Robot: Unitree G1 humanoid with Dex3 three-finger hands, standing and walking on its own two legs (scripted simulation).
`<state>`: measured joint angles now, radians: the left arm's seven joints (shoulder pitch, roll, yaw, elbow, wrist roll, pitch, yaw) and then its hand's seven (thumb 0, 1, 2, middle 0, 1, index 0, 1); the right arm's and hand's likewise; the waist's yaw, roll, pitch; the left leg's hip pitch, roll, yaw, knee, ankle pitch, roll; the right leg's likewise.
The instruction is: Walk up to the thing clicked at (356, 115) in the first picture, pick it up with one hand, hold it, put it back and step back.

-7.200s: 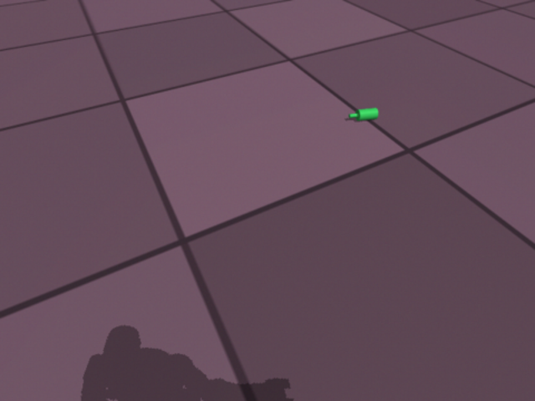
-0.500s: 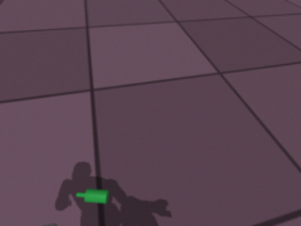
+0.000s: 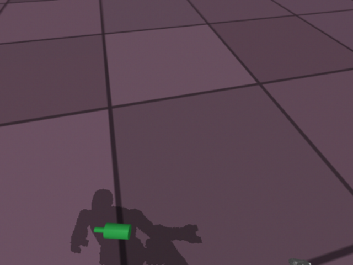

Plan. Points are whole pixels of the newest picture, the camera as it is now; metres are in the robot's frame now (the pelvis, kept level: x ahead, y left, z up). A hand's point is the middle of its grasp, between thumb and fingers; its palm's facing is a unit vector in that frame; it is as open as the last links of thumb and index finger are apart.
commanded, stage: walk up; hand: left
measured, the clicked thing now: (112, 230) +0.42 +0.35 -0.74
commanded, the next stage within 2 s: none
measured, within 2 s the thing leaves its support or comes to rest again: neither
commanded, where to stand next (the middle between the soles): +0.04 +0.01 m, yaw +0 degrees
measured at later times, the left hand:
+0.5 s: hand out of the picture +0.10 +0.25 -0.16, palm faces -0.05 -0.94 -0.33, open 7.3 cm
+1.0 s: hand out of the picture +0.02 +0.22 -0.15, palm faces -0.04 -0.89 -0.45, open 7.3 cm
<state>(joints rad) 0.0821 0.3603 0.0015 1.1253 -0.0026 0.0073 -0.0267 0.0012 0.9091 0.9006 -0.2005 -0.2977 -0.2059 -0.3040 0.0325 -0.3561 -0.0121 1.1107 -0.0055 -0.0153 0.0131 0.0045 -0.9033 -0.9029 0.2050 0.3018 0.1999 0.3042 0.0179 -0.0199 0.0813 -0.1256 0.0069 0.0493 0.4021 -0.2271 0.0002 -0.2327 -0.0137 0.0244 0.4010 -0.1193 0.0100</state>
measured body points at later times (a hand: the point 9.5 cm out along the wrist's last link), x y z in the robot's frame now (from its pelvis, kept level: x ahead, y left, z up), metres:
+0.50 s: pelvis +0.01 +0.00 +0.00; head +0.04 +0.00 +0.45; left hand +0.10 +0.30 -0.13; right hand +0.07 -0.32 -0.13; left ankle +0.00 +0.12 -0.74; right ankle +0.06 -0.12 -0.74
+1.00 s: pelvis -0.03 -0.05 -0.02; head +0.02 -0.09 +0.43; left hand +0.02 +0.26 -0.12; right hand +0.09 -0.38 -0.15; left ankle -0.02 +0.10 -0.69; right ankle -0.04 -0.17 -0.74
